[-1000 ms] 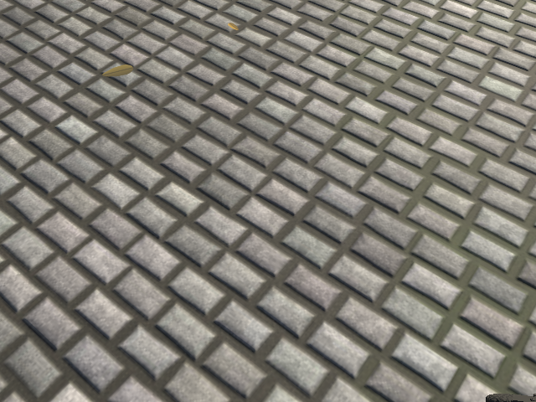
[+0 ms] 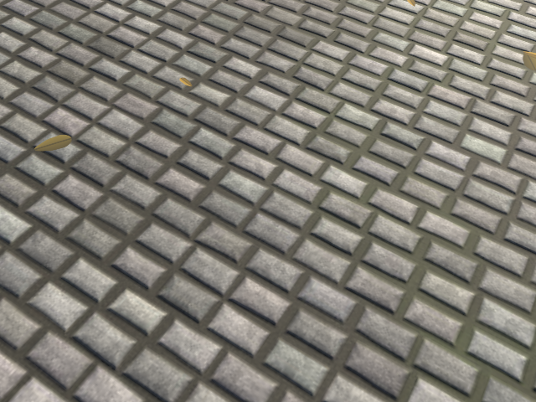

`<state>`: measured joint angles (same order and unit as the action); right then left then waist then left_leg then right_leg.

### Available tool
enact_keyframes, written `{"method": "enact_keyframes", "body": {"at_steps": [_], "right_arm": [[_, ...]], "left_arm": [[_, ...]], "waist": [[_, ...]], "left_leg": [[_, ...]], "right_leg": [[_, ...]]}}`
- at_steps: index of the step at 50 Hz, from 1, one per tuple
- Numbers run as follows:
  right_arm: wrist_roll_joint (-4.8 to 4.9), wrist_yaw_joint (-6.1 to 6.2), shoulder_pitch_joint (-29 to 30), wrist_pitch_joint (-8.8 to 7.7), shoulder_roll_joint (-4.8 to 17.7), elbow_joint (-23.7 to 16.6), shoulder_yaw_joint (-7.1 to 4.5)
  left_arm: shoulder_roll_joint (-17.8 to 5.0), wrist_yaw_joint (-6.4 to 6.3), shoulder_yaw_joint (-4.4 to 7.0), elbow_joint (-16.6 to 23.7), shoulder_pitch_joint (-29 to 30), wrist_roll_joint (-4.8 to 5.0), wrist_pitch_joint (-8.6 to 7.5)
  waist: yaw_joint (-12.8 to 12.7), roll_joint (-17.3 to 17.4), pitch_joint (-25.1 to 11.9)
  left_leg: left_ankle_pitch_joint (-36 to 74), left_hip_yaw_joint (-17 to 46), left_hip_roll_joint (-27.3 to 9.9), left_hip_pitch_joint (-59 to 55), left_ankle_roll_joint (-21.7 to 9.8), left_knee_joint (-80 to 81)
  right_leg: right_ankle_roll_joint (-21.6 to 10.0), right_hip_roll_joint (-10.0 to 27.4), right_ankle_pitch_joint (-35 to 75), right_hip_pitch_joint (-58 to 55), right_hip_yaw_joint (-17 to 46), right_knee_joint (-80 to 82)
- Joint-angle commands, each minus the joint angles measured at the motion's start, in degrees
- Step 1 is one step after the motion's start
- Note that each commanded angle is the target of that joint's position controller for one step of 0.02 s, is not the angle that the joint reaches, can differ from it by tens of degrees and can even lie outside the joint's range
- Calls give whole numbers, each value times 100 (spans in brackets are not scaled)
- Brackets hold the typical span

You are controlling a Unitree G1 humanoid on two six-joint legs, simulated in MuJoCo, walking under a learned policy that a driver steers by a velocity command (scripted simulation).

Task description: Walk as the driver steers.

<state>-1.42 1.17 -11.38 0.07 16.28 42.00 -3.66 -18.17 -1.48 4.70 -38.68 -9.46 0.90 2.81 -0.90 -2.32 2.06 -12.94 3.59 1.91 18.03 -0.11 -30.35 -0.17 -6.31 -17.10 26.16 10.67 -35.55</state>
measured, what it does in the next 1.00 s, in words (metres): walks ahead, turning right: right foot, then left foot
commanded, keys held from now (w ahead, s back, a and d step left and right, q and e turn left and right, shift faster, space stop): e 0.40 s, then w+e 0.14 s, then w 0.46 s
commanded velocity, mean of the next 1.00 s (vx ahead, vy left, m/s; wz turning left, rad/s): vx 0.20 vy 0.00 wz -0.43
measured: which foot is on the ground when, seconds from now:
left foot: down 0.00-0.38, up 0.40-0.84, down 0.86-1.00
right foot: up 0.00-0.36, down 0.38-0.86, up 0.88-1.00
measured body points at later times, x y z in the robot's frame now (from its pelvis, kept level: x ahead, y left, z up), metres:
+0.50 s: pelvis +0.01 -0.03 +0.01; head +0.03 -0.07 +0.45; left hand +0.24 +0.19 -0.07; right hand +0.05 -0.36 -0.11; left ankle +0.02 +0.12 -0.67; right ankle -0.02 -0.13 -0.73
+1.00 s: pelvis +0.18 -0.05 +0.01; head +0.20 -0.04 +0.46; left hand +0.39 +0.16 -0.11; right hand +0.16 -0.34 -0.09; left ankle +0.22 +0.04 -0.73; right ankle +0.06 -0.15 -0.65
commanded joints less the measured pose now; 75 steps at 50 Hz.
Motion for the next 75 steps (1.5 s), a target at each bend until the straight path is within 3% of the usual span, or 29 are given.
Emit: {"method": "enact_keyframes", "body": {"at_steps": [1, 4, 9, 15, 18, 19, 20, 21, 22, 23, 25, 32, 38, 42, 43, 44, 45, 46, 48, 50, 57, 64, 67, 68, 69, 70, 71, 73, 75], "right_arm": [[-180, 87, 282, -118, 895, -564, -227], [84, 146, 570, -130, 617, -612, -123], [49, 196, -48, 14, 841, -445, -212], [168, 54, 106, 52, 1159, -421, -357], [339, 21, 265, 14, 1122, -360, -367], [321, 0, -40, -25, 934, -222, -323], [55, -20, -80, -44, 608, -326, -224], [-59, 19, 357, -64, 506, -668, -160], [37, 12, 613, -89, 790, -686, -249], [166, -34, 675, -120, 866, -697, -289], [148, -33, 722, -172, 974, -606, -354], [154, -199, 805, -483, 509, -430, -168], [274, -300, 1054, -600, 651, -573, -122], [244, -267, 144, -676, 764, -324, -183], [191, -216, -572, -697, 995, -214, -249], [121, -220, -1159, -668, 1653, -51, -422], [179, -286, -1435, -660, 1356, 31, -359], [205, -285, -1175, -657, 1041, 9, -236], [147, -255, -759, -609, 759, -90, -131], [103, -228, -570, -596, 640, -123, -63], [216, -135, -864, -548, 884, 145, -89], [296, -84, -1310, -381, 1056, 483, -138], [249, -36, -1168, -285, 1106, 447, -133], [89, -18, -1237, -291, 799, 288, -1], [145, -77, -2094, -399, 55, 238, 213], [284, -120, -1584, -506, 716, 299, 73], [410, -152, -949, -570, 957, 78, -9], [254, -124, -514, -609, 826, -15, 0], [246, -139, -788, -512, 667, 69, 8]], "left_arm": [[-938, 15, 303, 424, -160, -28, -157], [-647, -19, 265, 166, -474, -19, 1], [-369, 77, 106, 611, 263, 60, -3], [-434, 214, 100, 774, 253, 41, 60], [-440, 264, 164, 672, -151, 34, 98], [-626, 216, 244, 610, -377, 18, 96], [-1241, 123, 403, 665, -628, 18, 74], [-1548, 133, 428, 741, -653, -130, -26], [-1202, 180, 359, 679, -866, -128, -166], [-999, 180, 280, 566, -787, -69, -267], [-761, 124, 177, 574, -423, 42, -327], [-800, 33, 131, 408, -606, -47, -511], [-929, 139, 137, 149, -942, 16, -543], [-638, 168, 21, 79, -909, -13, -507], [-356, 164, -79, 148, -804, -61, -525], [-53, 122, -170, 381, -1009, 9, -614], [-491, 73, -76, 420, -824, 50, -676], [-741, 93, 12, 394, -699, 123, -714], [-592, 148, -22, 374, -443, 37, -749], [-433, 194, -27, 351, -395, -18, -743], [6, 258, -192, 566, 501, -53, -765], [-188, 453, -140, 773, 1142, 25, -844], [-688, 360, 126, 350, -452, -14, -807], [-1085, 280, 227, 161, -1504, -71, -758], [-1410, 338, 263, 52, -1610, -74, -762], [-787, 329, 117, 83, -1572, -25, -759], [-638, 309, 46, 82, -1156, -22, -762], [-515, 325, -1, 105, -548, -109, -776], [-360, 334, -31, 73, -350, -149, -841]], "waist": [[-79, 1252, -442], [-99, 856, -309], [377, 1144, -438], [364, 1326, -557], [47, 1206, -598], [-4, 791, -706], [41, -628, -863], [-118, -1530, -989], [-430, -800, -1141], [-279, -659, -842], [-139, -559, -288], [-186, -611, -232], [-332, -513, 79], [204, -409, -147], [541, -27, -562], [531, 1620, -1051], [710, 1706, -923], [591, 1264, -395], [428, 790, -29], [278, 853, 25], [468, 684, 149], [440, 696, 264], [-479, 724, -864], [-812, 62, -1785], [-274, -1520, -2568], [-565, -885, -2227], [-504, -587, -1302], [-156, 64, -489], [145, -196, -473]], "left_leg": [[605, 2220, -2267, -508, -1417, 1560], [1500, 973, -1640, -852, -1015, 1212], [2242, 426, -1712, -1755, -1226, 1100], [2612, -24, -1953, -1441, -1214, 929], [2361, -347, -1869, -1187, -827, 327], [1728, -681, -1634, -697, -430, -239], [-335, -1212, -1065, 767, 153, -1794], [-2587, -779, -270, 2107, 454, -3021], [-2486, -102, -392, 2302, 403, -3629], [-1912, 29, -537, 2476, 249, -3557], [-1016, 46, -636, 2597, 186, -3005], [536, -183, -369, 1480, 341, -926], [369, -187, -356, 923, 107, -143], [347, -326, -272, -628, -217, 393], [82, 329, -829, -1592, -484, 546], [-1139, 2393, -1887, -2920, -1244, 1154], [-2225, 3730, -2332, -3031, -1587, 1734], [-2392, 3343, -2268, -2728, -1464, 1747], [-1432, 2338, -1848, -2168, -1295, 1852], [-495, 1669, -1536, -1669, -1182, 2056], [1432, 329, -1188, -1279, -1116, 2287], [2245, 267, -1632, -2066, -922, 1878], [4441, -138, -1256, -1826, -618, -179], [2655, -298, -943, -548, -433, -2011], [-1771, -73, 151, 1554, -118, -3899], [-1960, 522, -98, 2170, -185, -4427], [-1451, 335, -374, 2480, -237, -4427], [-615, 116, -787, 2143, -173, -3897], [-344, 161, -980, 1593, -85, -3599]], "right_leg": [[177, 220, -1324, 844, -134, -2487], [455, 321, -644, 1114, -332, -3370], [711, 658, -460, 1173, -776, -2237], [449, 710, -514, -119, -1345, -677], [33, 547, 526, -1046, -1535, 886], [-186, 559, 1356, -1840, -1249, 1424], [-656, 1748, 3395, -3006, 413, 1459], [-1940, 2876, 3597, -3040, 1967, 1438], [-2109, 2726, 1990, -2970, 1924, 1749], [-1756, 2360, 282, -2806, 1606, 1945], [-1385, 2008, -1270, -2362, 1472, 2318], [-1175, 1576, -102, -1899, 666, 2441], [-1241, 1859, -473, -1613, 1043, 2302], [-948, 1536, 106, -1235, 888, 1523], [-691, 1161, 365, -773, 473, 376], [-258, 346, -431, 725, -512, -1537], [-99, 314, -1548, 1693, -336, -2738], [-182, 606, -1193, 2113, -171, -3214], [-202, 978, -352, 2154, -466, -3083], [-136, 1181, 161, 1736, -566, -2700], [162, 1085, 1715, 1234, -988, -535], [-204, 832, 1706, 714, -1020, 603], [-635, 510, 1516, -1694, -1326, 755], [-990, 1621, 1581, -3577, -97, 457], [-1882, 2861, -70, -5189, 2778, 1166], [-1653, 2717, -806, -4884, 3113, 1714], [-1440, 2547, -481, -4117, 2218, 1842], [-1370, 2158, 956, -2635, 1184, 2133], [-1413, 1926, 1524, -2035, 678, 2427]]}}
